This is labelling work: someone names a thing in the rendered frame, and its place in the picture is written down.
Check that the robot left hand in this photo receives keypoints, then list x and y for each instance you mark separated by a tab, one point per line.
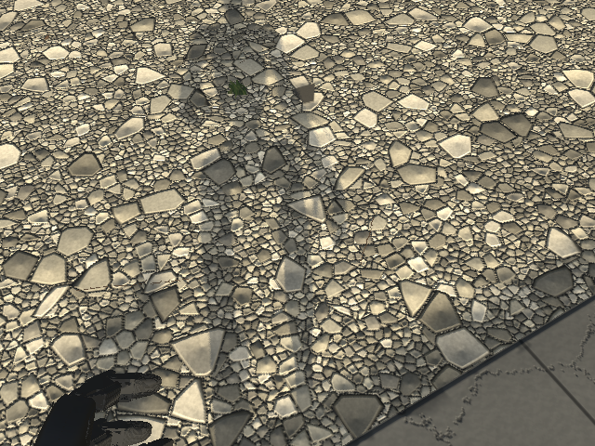
71	419

